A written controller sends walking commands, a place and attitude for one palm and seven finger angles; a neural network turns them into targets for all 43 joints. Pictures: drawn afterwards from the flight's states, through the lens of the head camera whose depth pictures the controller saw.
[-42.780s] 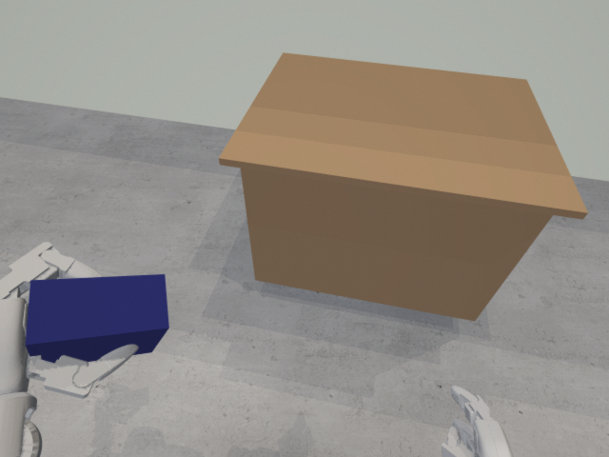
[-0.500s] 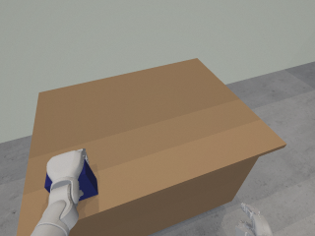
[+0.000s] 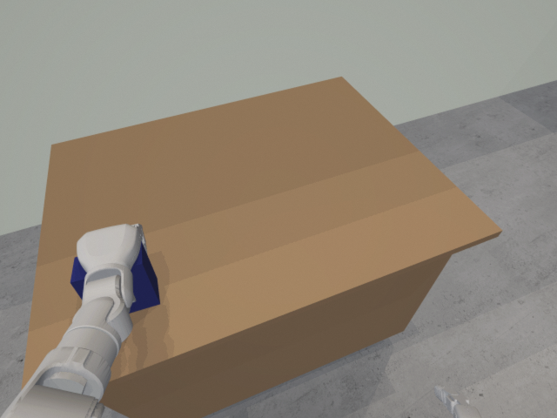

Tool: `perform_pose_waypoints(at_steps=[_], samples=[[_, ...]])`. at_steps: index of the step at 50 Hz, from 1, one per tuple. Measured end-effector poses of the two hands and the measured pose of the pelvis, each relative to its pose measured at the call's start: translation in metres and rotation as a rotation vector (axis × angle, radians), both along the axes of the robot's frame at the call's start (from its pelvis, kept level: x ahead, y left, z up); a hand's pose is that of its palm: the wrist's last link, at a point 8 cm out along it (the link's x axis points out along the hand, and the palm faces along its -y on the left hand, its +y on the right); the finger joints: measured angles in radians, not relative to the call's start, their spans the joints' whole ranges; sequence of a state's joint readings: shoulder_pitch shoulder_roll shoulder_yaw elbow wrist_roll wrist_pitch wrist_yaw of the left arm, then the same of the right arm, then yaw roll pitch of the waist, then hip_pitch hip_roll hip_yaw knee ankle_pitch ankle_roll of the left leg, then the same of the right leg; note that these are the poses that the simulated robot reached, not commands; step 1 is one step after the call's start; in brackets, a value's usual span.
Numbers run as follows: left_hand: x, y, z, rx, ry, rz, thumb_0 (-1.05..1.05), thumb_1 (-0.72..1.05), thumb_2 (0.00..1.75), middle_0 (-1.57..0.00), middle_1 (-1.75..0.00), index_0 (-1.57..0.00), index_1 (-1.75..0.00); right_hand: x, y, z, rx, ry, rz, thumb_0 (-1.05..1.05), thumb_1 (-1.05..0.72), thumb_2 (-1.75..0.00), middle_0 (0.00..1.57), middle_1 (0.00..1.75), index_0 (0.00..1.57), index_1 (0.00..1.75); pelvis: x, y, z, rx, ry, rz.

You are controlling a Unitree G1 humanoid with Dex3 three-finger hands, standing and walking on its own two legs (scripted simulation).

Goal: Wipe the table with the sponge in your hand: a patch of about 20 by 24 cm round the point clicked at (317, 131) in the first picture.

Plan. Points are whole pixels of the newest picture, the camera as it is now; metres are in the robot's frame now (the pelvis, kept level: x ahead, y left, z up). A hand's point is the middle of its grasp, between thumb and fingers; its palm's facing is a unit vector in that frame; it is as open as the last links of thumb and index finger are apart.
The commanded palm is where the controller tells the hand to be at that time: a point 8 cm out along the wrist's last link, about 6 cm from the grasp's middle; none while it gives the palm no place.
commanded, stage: wipe forward along the first lane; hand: left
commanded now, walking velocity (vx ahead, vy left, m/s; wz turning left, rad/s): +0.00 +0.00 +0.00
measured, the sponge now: (122, 288) +0.32 +0.30 -0.04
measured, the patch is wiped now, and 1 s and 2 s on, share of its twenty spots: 0.10 0.40 0.40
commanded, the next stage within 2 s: slide across to the middle lane in 1.12 s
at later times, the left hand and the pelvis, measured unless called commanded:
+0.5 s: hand (118, 245) +0.38 +0.32 +0.00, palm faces -0.16 +0.02 -0.99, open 9.7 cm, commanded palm +0.37 +0.31 +0.03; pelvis -0.01 -0.01 -0.02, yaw -1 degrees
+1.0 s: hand (112, 222) +0.43 +0.35 +0.00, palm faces -0.16 +0.04 -0.99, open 9.7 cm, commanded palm +0.43 +0.33 +0.03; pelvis +0.00 +0.02 -0.02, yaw -1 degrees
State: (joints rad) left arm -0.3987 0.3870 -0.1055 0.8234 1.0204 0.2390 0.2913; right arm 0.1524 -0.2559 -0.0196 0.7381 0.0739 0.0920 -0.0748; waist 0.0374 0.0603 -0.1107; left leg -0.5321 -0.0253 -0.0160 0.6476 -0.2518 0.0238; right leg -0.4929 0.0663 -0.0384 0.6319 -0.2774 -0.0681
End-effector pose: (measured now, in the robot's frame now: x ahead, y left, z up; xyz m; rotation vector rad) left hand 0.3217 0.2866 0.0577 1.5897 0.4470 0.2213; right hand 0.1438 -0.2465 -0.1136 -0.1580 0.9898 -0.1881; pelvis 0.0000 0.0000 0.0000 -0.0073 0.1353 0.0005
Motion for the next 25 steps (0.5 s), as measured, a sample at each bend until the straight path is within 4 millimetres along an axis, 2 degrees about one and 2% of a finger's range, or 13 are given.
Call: perform_pose_waypoints(at_steps=[10,25], samples=[[0.017,0.007,-0.003,0.003,0.006,0.014,0.01,-0.55,1.14,-0.82,-1.33,-0.82,-1.34,-0.038,-0.016,-0.015,-0.013,0.093,-0.044,0.01,-0.9,-0.9,0.21,0.3,0.2,0.3,-0.003,-0.005,-0.006,-0.005,0.043,-0.005],[0.047,0.025,-0.001,0.008,0.011,0.03,0.01,-0.55,1.15,-0.81,-1.35,-0.81,-1.36,-0.073,-0.034,-0.016,-0.049,0.13,-0.098,0.01,-0.9,-0.9,0.21,0.3,0.2,0.3,-0.007,-0.007,-0.015,-0.019,0.093,-0.018]])
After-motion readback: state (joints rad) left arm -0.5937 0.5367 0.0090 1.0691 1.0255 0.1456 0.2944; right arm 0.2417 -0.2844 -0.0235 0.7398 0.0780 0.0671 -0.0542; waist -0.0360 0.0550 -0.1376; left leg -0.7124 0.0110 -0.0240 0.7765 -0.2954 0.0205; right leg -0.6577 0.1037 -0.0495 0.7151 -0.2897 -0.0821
